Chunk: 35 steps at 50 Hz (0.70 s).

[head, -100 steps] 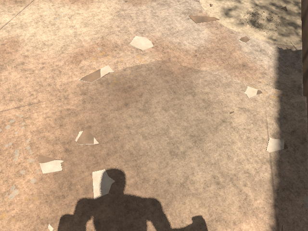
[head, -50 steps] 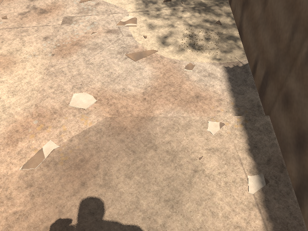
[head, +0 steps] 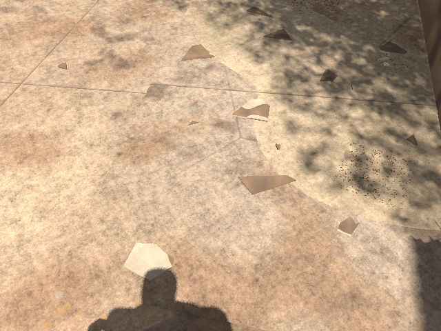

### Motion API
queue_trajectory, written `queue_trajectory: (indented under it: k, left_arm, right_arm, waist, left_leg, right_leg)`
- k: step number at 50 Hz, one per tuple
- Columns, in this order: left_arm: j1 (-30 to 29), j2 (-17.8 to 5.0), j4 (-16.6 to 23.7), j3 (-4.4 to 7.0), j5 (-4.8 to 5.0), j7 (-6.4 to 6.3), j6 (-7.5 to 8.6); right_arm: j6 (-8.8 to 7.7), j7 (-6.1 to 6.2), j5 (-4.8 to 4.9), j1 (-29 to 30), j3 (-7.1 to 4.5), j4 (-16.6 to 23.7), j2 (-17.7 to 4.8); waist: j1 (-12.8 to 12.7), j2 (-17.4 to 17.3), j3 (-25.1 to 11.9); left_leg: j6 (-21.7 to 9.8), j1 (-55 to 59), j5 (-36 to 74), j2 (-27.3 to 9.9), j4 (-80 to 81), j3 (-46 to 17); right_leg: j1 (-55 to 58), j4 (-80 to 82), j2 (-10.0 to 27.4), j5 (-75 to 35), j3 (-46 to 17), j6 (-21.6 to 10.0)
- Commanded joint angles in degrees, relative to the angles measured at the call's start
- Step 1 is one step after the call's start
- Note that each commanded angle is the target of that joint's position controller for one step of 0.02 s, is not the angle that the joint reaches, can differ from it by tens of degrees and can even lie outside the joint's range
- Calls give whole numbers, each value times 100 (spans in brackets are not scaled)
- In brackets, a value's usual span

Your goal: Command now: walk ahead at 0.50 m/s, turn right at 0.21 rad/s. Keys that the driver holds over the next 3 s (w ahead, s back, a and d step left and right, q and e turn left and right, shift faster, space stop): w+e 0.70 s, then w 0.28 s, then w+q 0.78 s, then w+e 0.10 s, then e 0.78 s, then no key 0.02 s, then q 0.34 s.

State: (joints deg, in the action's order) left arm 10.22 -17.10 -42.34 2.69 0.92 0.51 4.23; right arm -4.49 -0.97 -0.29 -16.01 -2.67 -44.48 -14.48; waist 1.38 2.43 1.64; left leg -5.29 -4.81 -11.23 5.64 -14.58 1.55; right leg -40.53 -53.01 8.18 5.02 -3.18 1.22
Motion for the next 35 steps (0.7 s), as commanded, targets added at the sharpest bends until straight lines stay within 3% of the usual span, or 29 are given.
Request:
queue_trajectory:
  k: [1, 4, 7, 9, 10, 11, 12, 13, 14, 15, 16, 17, 18, 21, 24, 26, 28, 31, 35]
  left_arm:
    - [-363, -202, 359, 15, 10, 60, 58]
    - [-819, -177, 581, 10, 59, 165, 104]
    - [-940, -229, 761, 39, 49, 292, 135]
    - [-623, -381, 795, 117, 16, 341, 111]
    - [-213, -539, 739, 199, 6, 333, 76]
    - [556, -786, 588, 332, 3, 294, 54]
    - [1431, -1180, 464, 475, -17, 213, 12]
    - [1538, -1665, 492, 582, 28, 190, 38]
    - [1676, -1135, 553, 445, 78, 176, 49]
    - [1464, -901, 571, 367, 22, 140, 37]
    - [1104, -862, 661, 351, 0, 121, 32]
    - [783, -766, 724, 320, -7, 127, 15]
    - [597, -655, 803, 272, -63, 111, 13]
    - [405, -705, 829, 283, -21, 57, 10]
    - [491, -945, 737, 366, 14, -54, -42]
    - [565, -941, 724, 373, 19, -104, -91]
    - [826, -860, 623, 358, 61, -147, -112]
    - [1015, -818, 524, 371, 94, -188, -193]
    - [1013, -775, 494, 402, 24, -253, -261]
  right_arm:
    - [-115, 43, -8, 96, -207, 255, -896]
    - [-98, 53, 17, -172, -229, 66, -1016]
    - [15, 92, 47, -232, -265, -51, -1077]
    - [107, 164, 61, -60, -312, -16, -1203]
    - [164, 214, 55, 16, -337, 17, -1281]
    - [220, 260, 49, 129, -327, 53, -1290]
    - [211, 311, -4, 88, -256, 163, -1166]
    - [69, 182, -130, -717, -8, 379, -405]
    - [-142, 56, -19, -358, -35, 345, -779]
    - [-287, -31, 204, 186, -107, 554, -1079]
    - [-363, -27, 184, 493, -63, 668, -1021]
    - [-375, 6, 54, 627, -91, 681, -1003]
    - [-325, 28, -19, 527, -130, 688, -1039]
    - [-138, 88, -59, 298, -105, 666, -872]
    - [-85, 110, -105, 838, 10, 814, -586]
    - [-136, 52, -67, 940, -9, 738, -640]
    - [-210, -9, -21, 1343, -52, 834, -744]
    - [-273, -104, 0, 1855, -49, 1001, -679]
    - [-300, -117, 112, 1425, -190, 900, -866]
  waist:
    - [177, -577, 75]
    - [400, -510, 187]
    - [352, -535, 184]
    - [75, -695, -59]
    - [-157, -803, -347]
    - [-594, -735, -769]
    - [-987, -250, -1386]
    - [-427, 1197, -2105]
    - [-750, 971, -2641]
    - [-861, 614, -1822]
    - [-681, -60, -1259]
    - [-453, -432, -759]
    - [-250, -326, -676]
    - [-10, -102, -434]
    - [-161, 22, -301]
    - [-279, 123, -469]
    - [-461, 140, -393]
    - [-642, 128, -228]
    - [-403, 443, -193]
  left_leg:
    - [-563, -445, 2093, -1249, 642, 6]
    - [-492, 155, 2002, -1544, 617, 58]
    - [-409, 951, 2672, -1853, 221, 141]
    - [-275, 1283, 4354, -1932, -444, 252]
    - [-197, 1367, 5311, -1917, -1045, 319]
    - [-51, 1095, 5619, -1767, -2119, 499]
    - [132, -27, 4356, -1553, -3769, 580]
    - [531, -2719, -586, -306, -6018, 266]
    - [496, -3596, -2066, -96, -6778, -778]
    - [372, -4064, -1628, -479, -6713, -946]
    - [328, -3947, -1245, -720, -6228, -882]
    - [379, -3722, -1077, -877, -5683, -780]
    - [433, -3317, -944, -1012, -5383, -792]
    - [725, -2945, -864, -1105, -4455, -643]
    - [935, -2616, 227, -941, -3222, -442]
    - [933, -2386, 1294, -834, -2803, -482]
    - [853, -2610, 1782, -785, -2234, -685]
    - [793, -2357, 1936, -612, -1341, -774]
    - [613, -1890, 1145, -726, -955, -980]
  right_leg:
    - [548, 1169, -177, -1271, 286, -48]
    - [390, 1864, -346, -1570, 316, -177]
    - [97, 2099, -495, -949, 367, -391]
    - [427, 2055, -755, -215, 602, -607]
    - [905, 1987, -955, 133, 754, -730]
    - [1942, 2160, -1162, 28, 816, -910]
    - [3630, 2230, -618, -262, -128, -1253]
    - [5948, 2485, 764, 704, -3174, -2433]
    - [6548, 3296, 1006, 1329, -4479, -2586]
    - [6071, 3422, 845, 1122, -3584, -2221]
    - [5180, 3442, 636, 534, -2948, -2045]
    - [4322, 3522, 432, -267, -2459, -1946]
    - [3787, 3641, 289, -763, -2155, -1939]
    - [2913, 3895, 76, -1169, -1735, -1971]
    - [2315, 3907, -280, -1117, -1199, -1763]
    - [2328, 3674, -375, -1038, -1107, -1609]
    - [2630, 3409, -370, -416, -1361, -1493]
    - [2644, 2974, -420, 693, -1780, -1359]
    - [2976, 2101, -300, 806, -2344, -1193]
